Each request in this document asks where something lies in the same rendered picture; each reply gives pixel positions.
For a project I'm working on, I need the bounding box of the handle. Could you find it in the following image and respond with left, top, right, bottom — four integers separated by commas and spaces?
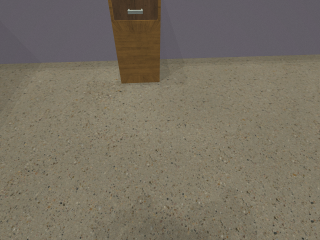
127, 8, 143, 14

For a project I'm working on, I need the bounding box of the drawer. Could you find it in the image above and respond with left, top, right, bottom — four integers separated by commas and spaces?
111, 0, 158, 21

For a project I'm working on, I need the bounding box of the cabinet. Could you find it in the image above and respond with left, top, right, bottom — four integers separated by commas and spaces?
108, 0, 161, 84

